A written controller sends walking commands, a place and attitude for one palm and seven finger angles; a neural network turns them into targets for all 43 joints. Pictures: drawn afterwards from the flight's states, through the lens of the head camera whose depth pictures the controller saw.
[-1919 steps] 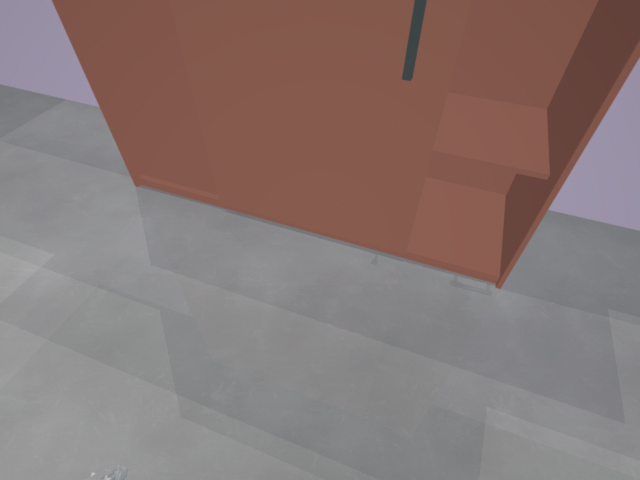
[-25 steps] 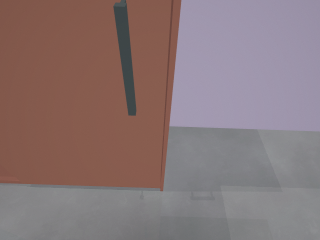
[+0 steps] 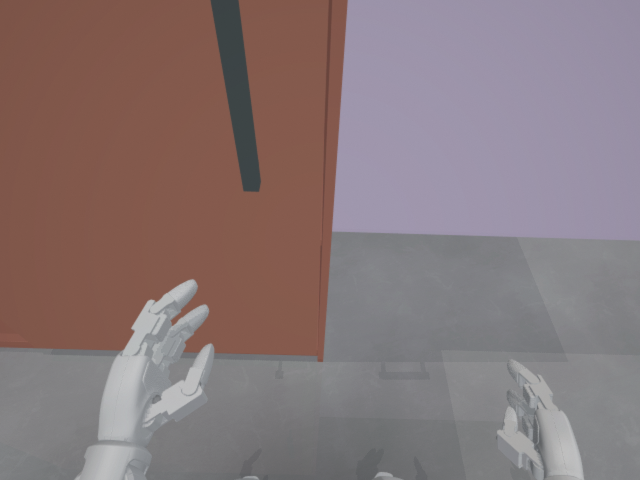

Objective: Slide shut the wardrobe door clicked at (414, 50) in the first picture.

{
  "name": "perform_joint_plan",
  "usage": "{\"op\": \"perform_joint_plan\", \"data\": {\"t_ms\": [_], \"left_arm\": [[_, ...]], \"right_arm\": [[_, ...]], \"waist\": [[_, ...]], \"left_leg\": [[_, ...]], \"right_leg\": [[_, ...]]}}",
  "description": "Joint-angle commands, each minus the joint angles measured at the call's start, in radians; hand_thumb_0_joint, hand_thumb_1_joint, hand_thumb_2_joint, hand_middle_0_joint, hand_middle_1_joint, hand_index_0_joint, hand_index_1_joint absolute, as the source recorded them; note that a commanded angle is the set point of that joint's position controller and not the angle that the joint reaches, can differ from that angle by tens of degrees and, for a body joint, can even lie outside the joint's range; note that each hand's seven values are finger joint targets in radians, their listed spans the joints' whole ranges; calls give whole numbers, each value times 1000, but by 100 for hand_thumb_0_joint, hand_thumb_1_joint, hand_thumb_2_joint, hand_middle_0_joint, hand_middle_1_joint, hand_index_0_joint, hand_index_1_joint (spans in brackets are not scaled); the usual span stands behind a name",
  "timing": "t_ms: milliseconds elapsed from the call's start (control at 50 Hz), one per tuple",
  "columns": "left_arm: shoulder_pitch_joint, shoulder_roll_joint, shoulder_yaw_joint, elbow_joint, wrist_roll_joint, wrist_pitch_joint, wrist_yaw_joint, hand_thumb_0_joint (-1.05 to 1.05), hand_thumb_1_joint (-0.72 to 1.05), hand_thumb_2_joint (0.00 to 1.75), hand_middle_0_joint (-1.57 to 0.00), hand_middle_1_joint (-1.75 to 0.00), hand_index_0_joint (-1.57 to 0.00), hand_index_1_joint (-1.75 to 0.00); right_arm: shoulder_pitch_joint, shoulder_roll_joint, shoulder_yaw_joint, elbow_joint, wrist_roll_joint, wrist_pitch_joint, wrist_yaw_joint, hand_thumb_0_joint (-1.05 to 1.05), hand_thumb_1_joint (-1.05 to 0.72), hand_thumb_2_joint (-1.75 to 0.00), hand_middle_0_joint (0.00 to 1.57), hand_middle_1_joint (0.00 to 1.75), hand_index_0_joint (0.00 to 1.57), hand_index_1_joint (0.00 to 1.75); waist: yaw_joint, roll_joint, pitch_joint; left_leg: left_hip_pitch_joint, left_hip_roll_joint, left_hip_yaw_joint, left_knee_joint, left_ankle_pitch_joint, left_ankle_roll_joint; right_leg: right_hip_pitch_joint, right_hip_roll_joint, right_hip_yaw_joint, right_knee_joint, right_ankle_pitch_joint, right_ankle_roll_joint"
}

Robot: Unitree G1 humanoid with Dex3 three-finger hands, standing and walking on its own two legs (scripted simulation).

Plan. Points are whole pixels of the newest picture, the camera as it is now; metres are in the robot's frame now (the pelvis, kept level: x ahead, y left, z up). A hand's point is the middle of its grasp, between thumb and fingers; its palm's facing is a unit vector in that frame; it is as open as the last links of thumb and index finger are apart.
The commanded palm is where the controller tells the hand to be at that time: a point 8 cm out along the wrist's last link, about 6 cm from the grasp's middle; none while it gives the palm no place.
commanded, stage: raise the hand with hooked fingers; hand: left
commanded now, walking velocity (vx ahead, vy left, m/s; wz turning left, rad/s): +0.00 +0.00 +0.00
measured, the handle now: (240, 79) +0.54 +0.14 +0.23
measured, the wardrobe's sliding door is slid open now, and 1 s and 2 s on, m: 0.00 0.00 0.00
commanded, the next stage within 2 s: move the hooked fingers beside the handle in 1.72 s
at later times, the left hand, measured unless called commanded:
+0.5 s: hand (98, 352) +0.22 +0.23 +0.12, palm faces +0.10 -0.99 -0.08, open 11.4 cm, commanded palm +0.18 +0.28 +0.14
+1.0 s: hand out of the picture +0.26 +0.29 +0.21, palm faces +0.13 -0.99 -0.08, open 13.9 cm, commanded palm +0.22 +0.33 +0.23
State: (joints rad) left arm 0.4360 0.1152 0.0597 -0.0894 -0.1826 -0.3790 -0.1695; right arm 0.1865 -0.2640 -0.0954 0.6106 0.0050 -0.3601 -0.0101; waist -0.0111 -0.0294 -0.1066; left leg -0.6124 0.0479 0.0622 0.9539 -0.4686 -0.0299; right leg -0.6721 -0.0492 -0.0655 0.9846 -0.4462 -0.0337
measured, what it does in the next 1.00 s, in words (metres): rises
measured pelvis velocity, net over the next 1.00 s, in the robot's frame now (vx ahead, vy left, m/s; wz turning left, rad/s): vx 0.01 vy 0.02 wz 0.04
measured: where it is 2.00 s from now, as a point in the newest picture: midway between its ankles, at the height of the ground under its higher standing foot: outside the picture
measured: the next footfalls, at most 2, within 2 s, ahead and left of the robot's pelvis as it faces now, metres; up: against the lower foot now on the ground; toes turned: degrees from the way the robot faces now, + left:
none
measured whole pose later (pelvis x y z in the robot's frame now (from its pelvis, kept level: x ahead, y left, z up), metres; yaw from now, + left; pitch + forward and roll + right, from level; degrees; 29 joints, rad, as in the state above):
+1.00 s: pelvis +0.01 +0.02 +0.05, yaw +3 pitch -3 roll -1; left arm 0.01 0.41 0.38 -0.05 -0.34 0.15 -0.35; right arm 0.16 -0.23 0.10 0.65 0.07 -0.29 -0.11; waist 0.09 0.04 0.00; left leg -0.19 0.03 0.02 0.56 -0.31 0.00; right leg -0.19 -0.04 -0.12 0.51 -0.26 0.00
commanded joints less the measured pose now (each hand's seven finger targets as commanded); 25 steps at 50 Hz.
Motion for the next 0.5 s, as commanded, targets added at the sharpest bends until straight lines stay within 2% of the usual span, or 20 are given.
{"op": "perform_joint_plan", "data": {"t_ms": [0,60,80,100,120,160,200,260,280,300,320,360,380,400,420,480], "left_arm": [[112,201,172,-271,-25,10,12,0,43,70,-23,-60,-23,-60],[-55,219,176,-451,-65,-25,34,0,36,67,-24,-64,-24,-64],[-94,211,167,-444,-75,-46,26,0,34,66,-24,-66,-24,-66],[-149,191,129,-457,-83,-67,8,0,32,65,-24,-68,-24,-68],[-180,197,120,-424,-95,-77,-15,0,29,64,-24,-69,-24,-69],[-186,224,130,-348,-113,-65,-72,0,25,62,-25,-72,-25,-72],[-170,269,166,-263,-120,2,-118,0,20,60,-25,-75,-25,-75],[-167,326,248,-202,-148,117,-150,0,13,57,-25,-80,-25,-80],[-158,341,285,-196,-160,146,-150,0,11,56,-26,-81,-26,-81],[-130,384,350,-160,-167,170,-138,0,8,55,-26,-82,-26,-82],[-139,356,339,-189,-181,178,-137,0,6,54,-26,-84,-26,-84],[-162,365,364,-214,-198,179,-124,0,1,52,-26,-87,-26,-87],[-177,353,356,-227,-201,173,-118,0,-1,51,-27,-88,-27,-88],[-172,381,387,-214,-198,169,-108,0,-3,50,-27,-90,-27,-90],[-175,358,363,-223,-197,163,-109,0,-6,49,-27,-92,-27,-92],[-210,363,345,-212,-194,162,-122,0,-13,46,-27,-96,-27,-96]], "right_arm": [[-38,-72,-5,-232,15,25,-6,0,-90,-90,20,30,20,30],[-23,-70,18,-233,16,17,-37,0,-90,-90,20,30,20,30],[-6,-70,24,-207,18,4,-45,0,-90,-90,20,30,20,30],[6,-73,30,-188,18,-11,-52,0,-90,-90,20,30,20,30],[-2,-82,34,-167,20,-28,-60,0,-90,-90,20,30,20,30],[2,-94,45,-136,26,-50,-71,0,-90,-90,20,30,20,30],[-10,-102,56,-125,35,-53,-82,0,-90,-90,20,30,20,30],[-45,-99,70,-131,42,-45,-98,0,-90,-90,20,30,20,30],[-52,-95,73,-133,40,-43,-101,0,-90,-90,20,30,20,30],[-61,-94,74,-134,40,-37,-103,0,-90,-90,20,30,20,30],[-65,-88,78,-141,41,-37,-102,0,-90,-90,20,30,20,30],[-67,-88,83,-134,40,-44,-100,0,-90,-90,20,30,20,30],[-64,-89,85,-131,38,-48,-98,0,-90,-90,20,30,20,30],[-65,-96,82,-125,38,-52,-99,0,-90,-90,20,30,20,30],[-60,-95,82,-125,39,-57,-96,0,-90,-90,20,30,20,30],[-52,-112,78,-114,44,-67,-95,0,-90,-90,20,30,20,30]], "waist": [[64,35,-113],[14,74,-117],[-7,69,-112],[-40,16,-105],[-47,20,-78],[-48,20,-71],[-32,40,-70],[10,3,-79],[29,-13,-103],[49,-58,-122],[53,-50,-122],[62,0,-103],[58,-3,-85],[63,-14,-96],[57,-10,-79],[48,22,-33]], "left_leg": [[-48,-72,-22,-89,177,38],[2,-58,-57,-68,183,43],[15,-53,-65,-58,187,43],[19,-46,-78,-48,175,47],[7,-43,-87,-42,158,45],[7,-42,-94,-54,130,43],[19,-49,-91,-78,114,42],[36,-54,-93,-128,114,38],[47,-55,-93,-140,136,36],[41,-55,-96,-145,149,33],[52,-56,-97,-160,168,30],[94,-54,-97,-194,201,24],[111,-53,-97,-212,217,24],[119,-53,-96,-214,228,21],[131,-52,-95,-229,236,21],[178,-53,-88,-275,228,25]], "right_leg": [[166,32,71,-159,143,19],[134,35,85,-191,125,30],[119,37,86,-201,130,33],[85,47,76,-206,110,40],[82,42,98,-220,93,41],[101,34,113,-255,40,42],[137,25,131,-300,-13,44],[231,-5,157,-362,-54,52],[271,-11,160,-370,-26,56],[308,-15,167,-375,-15,62],[332,-26,170,-382,29,66],[344,-20,146,-386,95,59],[341,-11,127,-386,122,57],[361,-14,132,-388,142,60],[359,-13,126,-391,167,61],[340,11,92,-408,147,50]]}}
